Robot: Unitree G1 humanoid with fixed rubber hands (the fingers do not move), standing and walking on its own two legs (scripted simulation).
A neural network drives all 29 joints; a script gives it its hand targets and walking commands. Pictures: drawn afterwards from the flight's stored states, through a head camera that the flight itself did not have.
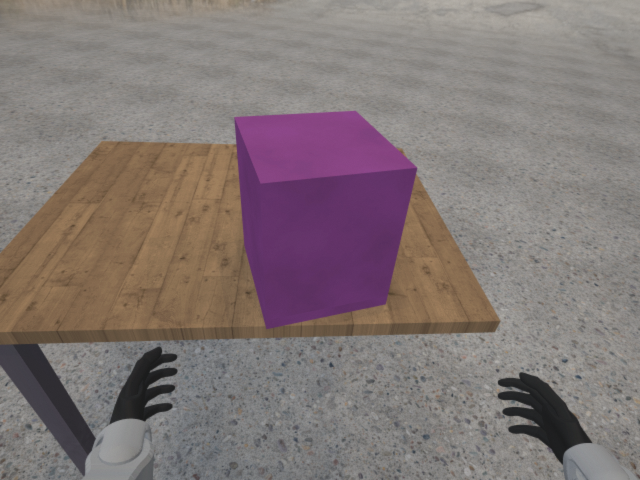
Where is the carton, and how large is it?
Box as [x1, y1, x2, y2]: [234, 111, 416, 328]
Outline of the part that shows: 355,111 234,117 244,245 266,328 385,303 416,167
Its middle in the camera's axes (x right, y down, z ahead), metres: -0.01 -0.04 +0.62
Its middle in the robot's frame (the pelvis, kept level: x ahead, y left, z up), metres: +0.50 +0.02 +0.13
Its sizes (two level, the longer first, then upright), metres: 0.210 0.200 0.250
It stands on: a table, 0.78 m high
